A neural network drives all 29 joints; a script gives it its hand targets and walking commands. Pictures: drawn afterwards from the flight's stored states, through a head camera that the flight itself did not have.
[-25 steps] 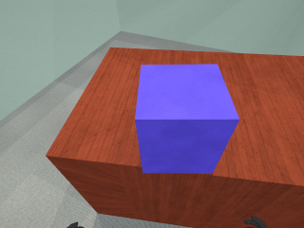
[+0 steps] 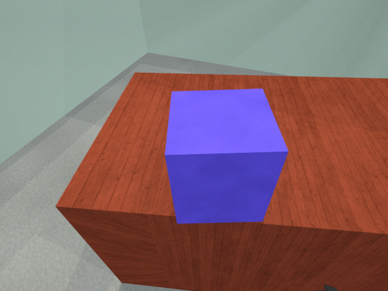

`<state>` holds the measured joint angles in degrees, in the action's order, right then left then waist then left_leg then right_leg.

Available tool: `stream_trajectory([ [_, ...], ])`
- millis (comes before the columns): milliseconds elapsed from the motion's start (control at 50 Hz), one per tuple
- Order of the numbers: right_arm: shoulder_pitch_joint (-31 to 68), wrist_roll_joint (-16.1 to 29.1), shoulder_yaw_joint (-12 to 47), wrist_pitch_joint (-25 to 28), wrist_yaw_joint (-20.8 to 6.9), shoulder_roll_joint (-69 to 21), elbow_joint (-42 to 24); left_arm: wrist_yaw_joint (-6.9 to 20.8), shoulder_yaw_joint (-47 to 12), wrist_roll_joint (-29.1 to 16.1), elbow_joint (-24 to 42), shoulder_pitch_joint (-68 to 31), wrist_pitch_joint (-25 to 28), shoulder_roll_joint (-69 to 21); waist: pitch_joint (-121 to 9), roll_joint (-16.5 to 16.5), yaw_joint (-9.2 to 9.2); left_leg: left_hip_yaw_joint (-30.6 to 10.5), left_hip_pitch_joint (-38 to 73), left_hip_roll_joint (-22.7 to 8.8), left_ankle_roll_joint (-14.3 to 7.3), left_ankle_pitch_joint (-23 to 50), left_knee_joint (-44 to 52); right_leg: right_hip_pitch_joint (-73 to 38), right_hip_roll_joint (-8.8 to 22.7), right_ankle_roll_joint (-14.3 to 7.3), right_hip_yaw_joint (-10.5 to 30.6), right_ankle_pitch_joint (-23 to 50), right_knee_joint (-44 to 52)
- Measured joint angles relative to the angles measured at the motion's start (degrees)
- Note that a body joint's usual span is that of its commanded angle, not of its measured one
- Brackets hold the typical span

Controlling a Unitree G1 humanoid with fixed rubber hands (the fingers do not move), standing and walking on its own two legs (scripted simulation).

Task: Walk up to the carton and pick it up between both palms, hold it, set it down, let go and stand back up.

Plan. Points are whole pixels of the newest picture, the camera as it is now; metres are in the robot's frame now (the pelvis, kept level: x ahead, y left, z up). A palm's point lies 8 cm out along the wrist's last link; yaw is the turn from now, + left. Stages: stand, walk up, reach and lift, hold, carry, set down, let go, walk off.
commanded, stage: walk up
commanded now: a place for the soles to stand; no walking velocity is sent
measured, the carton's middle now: (218, 158) +0.41 -0.03 +0.06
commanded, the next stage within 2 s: reach and lift in 0.10 s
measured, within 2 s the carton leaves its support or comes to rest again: neither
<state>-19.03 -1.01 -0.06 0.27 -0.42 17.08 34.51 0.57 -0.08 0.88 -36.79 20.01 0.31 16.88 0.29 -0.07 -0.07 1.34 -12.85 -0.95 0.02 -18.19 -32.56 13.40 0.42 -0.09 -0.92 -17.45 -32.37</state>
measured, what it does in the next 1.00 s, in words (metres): stands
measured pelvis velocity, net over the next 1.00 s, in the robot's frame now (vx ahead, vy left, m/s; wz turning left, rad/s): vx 0.01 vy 0.00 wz -0.04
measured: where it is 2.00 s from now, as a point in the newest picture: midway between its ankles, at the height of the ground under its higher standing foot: outside the picture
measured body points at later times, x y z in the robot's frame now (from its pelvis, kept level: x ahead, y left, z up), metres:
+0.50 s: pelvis +0.00 -0.02 +0.01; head -0.01 +0.00 +0.46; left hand +0.18 +0.23 -0.07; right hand +0.16 -0.28 -0.05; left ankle -0.01 +0.12 -0.73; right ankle +0.00 -0.12 -0.73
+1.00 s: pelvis +0.01 +0.00 +0.02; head -0.02 +0.02 +0.47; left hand +0.21 +0.21 -0.01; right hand +0.18 -0.24 +0.00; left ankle -0.01 +0.12 -0.73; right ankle +0.00 -0.12 -0.73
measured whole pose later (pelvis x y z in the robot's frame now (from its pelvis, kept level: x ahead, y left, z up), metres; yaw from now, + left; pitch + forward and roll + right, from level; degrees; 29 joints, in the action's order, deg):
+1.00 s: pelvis +0.01 +0.00 +0.02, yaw -2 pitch -5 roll +0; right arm -17.9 6.0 -2.7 8.1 -4.6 14.0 21.1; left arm -6.0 -0.8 -2.3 -10.8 16.8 -6.8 9.3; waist 1.1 -1.3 0.7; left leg 3.8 0.1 -1.0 0.1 -11.2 -16.1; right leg 1.6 0.0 0.1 1.2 -9.8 -16.4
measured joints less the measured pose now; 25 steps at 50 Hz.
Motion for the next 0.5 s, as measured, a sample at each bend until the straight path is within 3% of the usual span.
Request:
stream_trajectory([
  [120, -0.1, 0.0, 0.2, -0.2, 0.1, -0.1, -0.1, 0.0, 0.1, 0.0, 0.3, -0.3, -0.2, 0.0, 0.1, 0.4, -0.34, 0.2, 0.1, -0.1, 0.1, 0.0, 0.1, 0.1, -0.2, -0.2, 0.2, 0.0, -0.1],
  [200, 8.3, -3.4, -4.9, 7.6, -1.8, -1.7, 11.2, -1.9, 0.6, -0.5, 1.0, -8.3, -10.5, 1.1, 3.1, 0.2, 0.38, 0.3, -3.4, -0.8, 0.7, -1.8, -5.0, 3.6, -0.7, -0.8, 0.3, -1.5, -5.0],
  [260, 13.0, -3.2, -6.4, 11.5, -2.2, -2.6, 13.5, -1.9, 2.0, -0.8, 6.5, -13.0, -14.2, 0.9, 5.9, -0.5, 0.36, 0.0, -4.3, -1.1, 1.0, -2.0, -6.4, 4.5, -0.9, -0.7, 0.1, -1.8, -6.5],
  [360, 12.8, -0.3, -4.6, 15.8, -1.8, -2.8, 12.7, -1.6, 2.8, 0.0, 13.4, -11.4, -14.1, -1.6, 6.1, -1.3, -0.8, 0.3, 1.9, -1.7, 1.7, 1.3, 0.7, -1.4, -1.7, -1.2, 0.1, 0.9, 0.6],
  [500, 6.4, 0.9, -3.2, 14.9, -1.3, -2.2, 5.7, -2.3, 3.8, 0.1, 10.4, -8.6, -11.7, -3.0, 2.8, -2.5, -0.09, 0.5, 9.0, -1.5, 1.7, 4.5, 10.2, -8.0, -1.6, -1.3, 0.2, 4.1, 9.0],
])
